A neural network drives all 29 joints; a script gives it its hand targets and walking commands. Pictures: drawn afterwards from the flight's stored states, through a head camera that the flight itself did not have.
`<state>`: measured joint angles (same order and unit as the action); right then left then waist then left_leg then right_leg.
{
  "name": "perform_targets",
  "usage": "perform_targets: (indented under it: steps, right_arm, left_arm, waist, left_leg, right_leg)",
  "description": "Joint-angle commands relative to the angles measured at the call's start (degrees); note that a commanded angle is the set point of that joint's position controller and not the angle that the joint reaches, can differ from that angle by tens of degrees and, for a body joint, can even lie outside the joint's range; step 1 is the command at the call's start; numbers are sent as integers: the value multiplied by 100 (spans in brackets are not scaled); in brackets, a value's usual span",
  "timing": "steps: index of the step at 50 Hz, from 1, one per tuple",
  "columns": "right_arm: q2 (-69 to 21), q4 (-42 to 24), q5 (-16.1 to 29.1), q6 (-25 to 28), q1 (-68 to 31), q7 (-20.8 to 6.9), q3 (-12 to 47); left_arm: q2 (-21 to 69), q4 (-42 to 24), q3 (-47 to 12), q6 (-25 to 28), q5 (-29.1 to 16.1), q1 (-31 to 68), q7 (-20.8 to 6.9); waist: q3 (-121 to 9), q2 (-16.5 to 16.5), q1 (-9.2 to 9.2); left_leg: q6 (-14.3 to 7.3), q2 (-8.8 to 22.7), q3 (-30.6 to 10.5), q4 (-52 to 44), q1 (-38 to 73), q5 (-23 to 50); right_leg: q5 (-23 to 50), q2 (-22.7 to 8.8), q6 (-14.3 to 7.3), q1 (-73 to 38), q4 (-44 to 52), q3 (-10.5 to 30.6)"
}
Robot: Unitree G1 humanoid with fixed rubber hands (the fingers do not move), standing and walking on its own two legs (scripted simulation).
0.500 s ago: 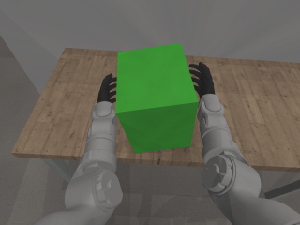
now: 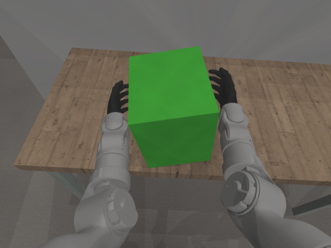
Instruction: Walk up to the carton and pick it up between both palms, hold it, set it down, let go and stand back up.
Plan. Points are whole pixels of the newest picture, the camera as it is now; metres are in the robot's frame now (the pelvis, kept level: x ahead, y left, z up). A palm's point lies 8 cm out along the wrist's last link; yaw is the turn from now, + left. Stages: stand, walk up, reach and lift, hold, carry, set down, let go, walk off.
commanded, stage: set down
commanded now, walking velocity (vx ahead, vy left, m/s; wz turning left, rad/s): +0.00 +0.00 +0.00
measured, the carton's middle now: (172, 111) +0.45 +0.01 +0.02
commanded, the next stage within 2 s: none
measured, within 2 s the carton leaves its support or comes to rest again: rests again in 1.44 s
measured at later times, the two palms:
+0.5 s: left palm (118, 111) +0.40 +0.15 +0.07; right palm (228, 102) +0.44 -0.12 +0.10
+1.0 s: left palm (118, 112) +0.40 +0.15 +0.07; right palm (229, 102) +0.44 -0.12 +0.10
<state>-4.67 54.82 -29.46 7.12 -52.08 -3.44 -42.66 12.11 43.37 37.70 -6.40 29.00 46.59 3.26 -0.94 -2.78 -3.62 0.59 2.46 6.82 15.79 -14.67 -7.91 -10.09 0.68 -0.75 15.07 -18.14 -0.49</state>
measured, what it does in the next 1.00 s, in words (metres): stands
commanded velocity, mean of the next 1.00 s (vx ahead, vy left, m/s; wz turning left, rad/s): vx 0.00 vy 0.00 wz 0.00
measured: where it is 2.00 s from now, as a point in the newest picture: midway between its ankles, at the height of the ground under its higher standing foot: outside the picture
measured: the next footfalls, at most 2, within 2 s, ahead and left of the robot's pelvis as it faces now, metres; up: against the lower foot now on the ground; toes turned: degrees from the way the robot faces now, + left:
none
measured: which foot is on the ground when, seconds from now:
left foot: down 0.00-1.00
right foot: down 0.00-1.00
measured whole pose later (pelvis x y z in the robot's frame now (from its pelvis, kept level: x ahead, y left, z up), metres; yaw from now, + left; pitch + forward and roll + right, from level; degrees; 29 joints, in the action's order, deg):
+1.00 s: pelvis +0.00 +0.00 +0.00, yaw +0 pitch +7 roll +0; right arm -7.3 47.9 -30.7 5.3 -49.6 -6.6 -42.7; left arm 15.4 37.0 40.0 -4.2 34.1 44.9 2.0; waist 0.8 -4.1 -1.9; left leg 0.3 2.5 6.6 16.8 -14.2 -8.9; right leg -10.7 0.6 -0.8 14.1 -18.2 -0.9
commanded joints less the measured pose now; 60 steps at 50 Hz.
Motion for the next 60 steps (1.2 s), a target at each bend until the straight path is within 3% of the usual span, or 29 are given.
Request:
perform_targets:
  steps: [1,2,3,8,18,29,34,44,52,60]
  right_arm:
    - [-2429,388,-139,31,-2183,-681,1180]
    - [-2412,382,-140,31,-2161,-688,1171]
    - [-2318,340,-223,60,-2134,-664,959]
    - [-2301,258,-205,65,-1978,-687,1017]
    - [-2390,116,-209,59,-1767,-635,1176]
    - [-2386,40,-265,-113,-1546,-687,1136]
    - [-2463,-45,-258,-171,-1463,-697,1211]
    - [-2420,-69,-293,-271,-1307,-743,1104]
    - [-2409,-150,-259,-372,-1188,-789,1206]
    - [-2135,-161,-235,-420,-1099,-780,1167]
  left_arm:
    - [1704,-501,-1128,335,57,3134,-121]
    - [1714,-512,-1121,322,80,3083,-117]
    - [1777,-414,-1209,310,107,2932,-115]
    - [1731,-405,-1091,306,243,2601,-99]
    - [1782,-315,-1025,322,327,2171,-214]
    - [1747,-279,-858,267,448,1924,-257]
    - [1719,-299,-760,293,467,1882,-303]
    - [1824,-387,-753,269,561,1747,-298]
    - [1733,-302,-607,229,589,1494,-362]
    - [1548,-325,-568,302,599,1522,-267]
  waist:
    - [-2887,48,-63]
    - [-2859,63,-66]
    - [-2784,33,116]
    - [-2515,81,-12]
    - [-2233,-61,62]
    - [-2054,-37,24]
    - [-1964,-185,5]
    - [-1937,53,46]
    - [-1655,-120,6]
    - [-1868,37,-44]
  left_leg:
    - [-143,-71,271,371,1659,2222]
    - [-141,-68,269,383,1695,2269]
    - [-154,-32,175,395,1771,2166]
    - [-193,-44,177,411,1675,2210]
    - [-297,-92,151,353,1270,1998]
    - [-326,-94,147,332,1290,1877]
    - [-397,-125,142,256,1054,1719]
    - [-312,-102,89,400,1408,2035]
    - [-397,-122,80,328,1160,1827]
    - [-333,-106,76,405,1309,2004]
  right_leg:
    - [1840,15,443,-604,-24,-490]
    - [1795,20,432,-557,-7,-498]
    - [1713,49,420,-497,14,-521]
    - [1608,45,379,-461,34,-504]
    - [2147,-32,465,-810,-106,-424]
    - [1696,-11,415,-577,-2,-384]
    - [1943,-56,488,-817,-80,-325]
    - [1564,1,396,-344,34,-382]
    - [1689,-40,441,-542,4,-292]
    - [1427,0,388,-226,50,-294]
